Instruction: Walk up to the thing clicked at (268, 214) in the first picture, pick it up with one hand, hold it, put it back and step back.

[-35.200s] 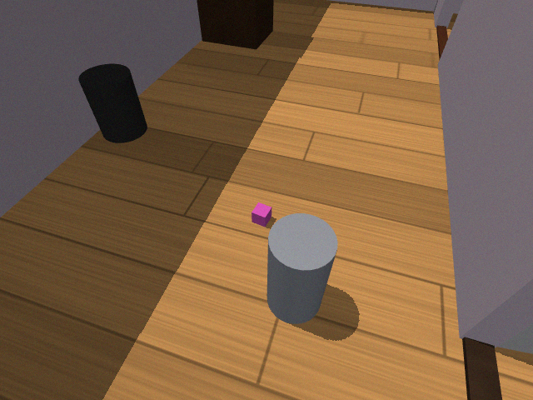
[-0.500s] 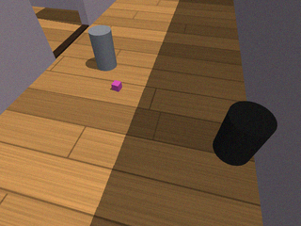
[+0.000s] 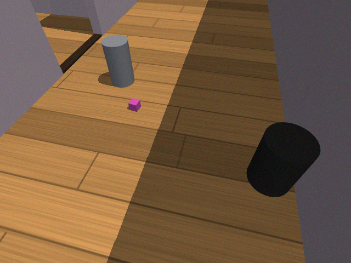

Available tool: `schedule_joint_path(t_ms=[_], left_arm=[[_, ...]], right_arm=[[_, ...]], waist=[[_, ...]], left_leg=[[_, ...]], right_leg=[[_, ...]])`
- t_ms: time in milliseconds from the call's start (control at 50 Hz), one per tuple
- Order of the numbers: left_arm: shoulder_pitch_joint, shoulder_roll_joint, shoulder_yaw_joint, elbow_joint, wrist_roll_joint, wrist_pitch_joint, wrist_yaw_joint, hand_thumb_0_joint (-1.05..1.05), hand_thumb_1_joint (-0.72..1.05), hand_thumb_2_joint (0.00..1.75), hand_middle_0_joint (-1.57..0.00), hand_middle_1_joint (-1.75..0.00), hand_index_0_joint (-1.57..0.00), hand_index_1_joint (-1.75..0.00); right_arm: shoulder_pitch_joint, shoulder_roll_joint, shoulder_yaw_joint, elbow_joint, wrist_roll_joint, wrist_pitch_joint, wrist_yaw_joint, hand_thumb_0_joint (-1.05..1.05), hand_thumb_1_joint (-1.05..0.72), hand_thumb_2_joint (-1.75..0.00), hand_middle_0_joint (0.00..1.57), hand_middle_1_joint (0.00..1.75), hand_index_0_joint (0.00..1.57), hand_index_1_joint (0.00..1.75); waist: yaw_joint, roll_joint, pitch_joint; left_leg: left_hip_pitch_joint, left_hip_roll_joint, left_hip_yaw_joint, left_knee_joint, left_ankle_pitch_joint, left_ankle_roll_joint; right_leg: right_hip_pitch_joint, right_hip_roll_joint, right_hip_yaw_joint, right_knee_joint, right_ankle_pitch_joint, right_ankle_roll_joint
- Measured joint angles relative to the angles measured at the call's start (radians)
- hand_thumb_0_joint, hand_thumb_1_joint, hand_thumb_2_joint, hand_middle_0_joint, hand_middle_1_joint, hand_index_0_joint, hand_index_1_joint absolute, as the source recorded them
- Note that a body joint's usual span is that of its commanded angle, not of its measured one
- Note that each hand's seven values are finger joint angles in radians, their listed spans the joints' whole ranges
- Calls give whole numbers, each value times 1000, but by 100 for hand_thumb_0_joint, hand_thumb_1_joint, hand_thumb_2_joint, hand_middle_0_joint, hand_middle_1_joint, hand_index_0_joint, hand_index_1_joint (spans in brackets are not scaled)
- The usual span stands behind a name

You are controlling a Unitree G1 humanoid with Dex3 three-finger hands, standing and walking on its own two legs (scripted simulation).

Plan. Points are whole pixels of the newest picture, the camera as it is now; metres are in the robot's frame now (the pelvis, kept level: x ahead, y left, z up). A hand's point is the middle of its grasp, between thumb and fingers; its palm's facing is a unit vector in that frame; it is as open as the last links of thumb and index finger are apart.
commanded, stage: stand
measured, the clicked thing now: (134, 104) +1.46 +0.29 -0.74
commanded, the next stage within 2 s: none
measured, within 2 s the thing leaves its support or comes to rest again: neither
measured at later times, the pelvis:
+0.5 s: pelvis +0.00 +0.00 +0.00, yaw +2 degrees
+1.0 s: pelvis +0.00 +0.00 +0.00, yaw +2 degrees
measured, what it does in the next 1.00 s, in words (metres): stands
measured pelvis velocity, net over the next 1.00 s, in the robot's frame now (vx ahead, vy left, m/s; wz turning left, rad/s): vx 0.00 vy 0.00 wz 0.04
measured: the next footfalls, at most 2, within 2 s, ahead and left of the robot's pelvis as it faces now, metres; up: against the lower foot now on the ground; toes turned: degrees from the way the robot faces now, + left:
none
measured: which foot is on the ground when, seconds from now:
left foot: down 0.00-1.00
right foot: down 0.00-1.00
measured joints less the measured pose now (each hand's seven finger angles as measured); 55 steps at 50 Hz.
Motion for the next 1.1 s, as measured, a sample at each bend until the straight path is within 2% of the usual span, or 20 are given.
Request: schedule_joint_path(t_ms=[580,1100], left_arm=[[60,8,-2,-2,0,-5,4,1,90,89,-21,-30,-20,-30],[63,14,-10,-16,0,-2,2,1,90,89,-20,-30,-20,-30]], right_arm=[[39,9,-1,3,0,1,3,1,-90,-89,20,30,21,30],[48,8,5,0,3,1,3,1,-90,-89,20,30,21,30]], waist=[[12,-1,-15],[12,-1,-13]], left_leg=[[27,-8,-30,-44,25,0],[30,-10,-38,-46,27,-1]], right_leg=[[43,-11,-31,-50,16,-1],[48,-14,-38,-49,14,-2]])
